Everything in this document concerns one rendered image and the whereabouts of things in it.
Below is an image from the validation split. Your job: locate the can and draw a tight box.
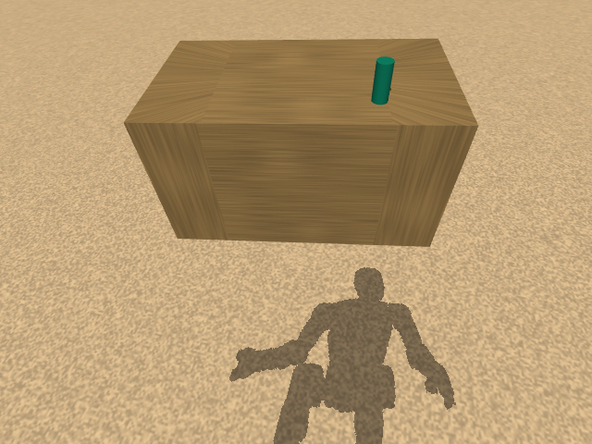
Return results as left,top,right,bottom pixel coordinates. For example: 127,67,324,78
371,56,395,105

